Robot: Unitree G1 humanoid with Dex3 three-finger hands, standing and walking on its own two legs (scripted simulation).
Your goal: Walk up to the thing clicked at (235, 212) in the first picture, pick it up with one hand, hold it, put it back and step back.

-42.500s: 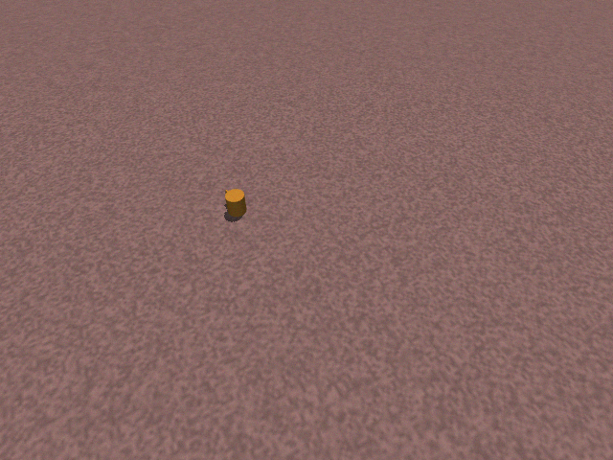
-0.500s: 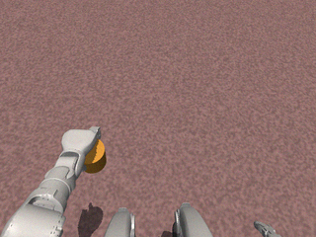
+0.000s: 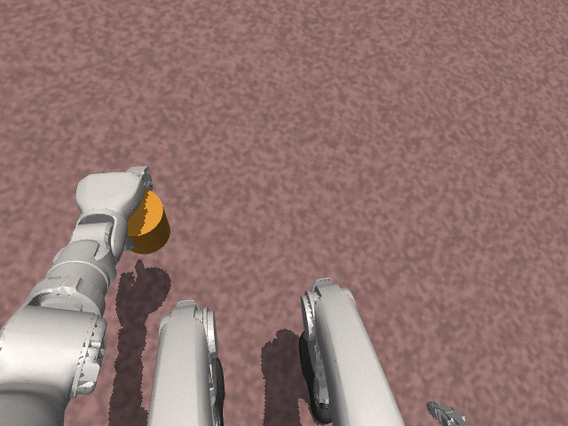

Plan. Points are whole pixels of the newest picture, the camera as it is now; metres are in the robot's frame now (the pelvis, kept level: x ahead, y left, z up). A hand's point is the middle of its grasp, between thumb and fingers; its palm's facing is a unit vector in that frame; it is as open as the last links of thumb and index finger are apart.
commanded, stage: crouch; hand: left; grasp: from above
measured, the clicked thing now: (137, 214) +0.47 +0.20 -0.21
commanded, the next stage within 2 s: lower in 0.98 s
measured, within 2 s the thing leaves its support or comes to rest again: rests again in 1.74 s
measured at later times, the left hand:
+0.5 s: hand (145, 218) +0.47 +0.19 -0.25, palm faces -0.46 -0.02 -0.89, open 11.3 cm
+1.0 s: hand (150, 218) +0.49 +0.19 -0.29, palm faces -0.45 -0.02 -0.89, open 11.2 cm
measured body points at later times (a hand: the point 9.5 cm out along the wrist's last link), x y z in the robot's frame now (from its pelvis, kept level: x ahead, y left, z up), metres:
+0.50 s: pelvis -0.01 -0.01 -0.09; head +0.23 +0.02 +0.30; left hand +0.49 +0.19 -0.20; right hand +0.03 -0.29 -0.20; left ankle +0.07 +0.12 -0.45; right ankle +0.09 -0.14 -0.45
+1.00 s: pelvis -0.01 -0.01 -0.14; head +0.22 +0.03 +0.24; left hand +0.50 +0.19 -0.24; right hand +0.00 -0.28 -0.25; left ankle +0.07 +0.12 -0.45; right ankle +0.09 -0.14 -0.45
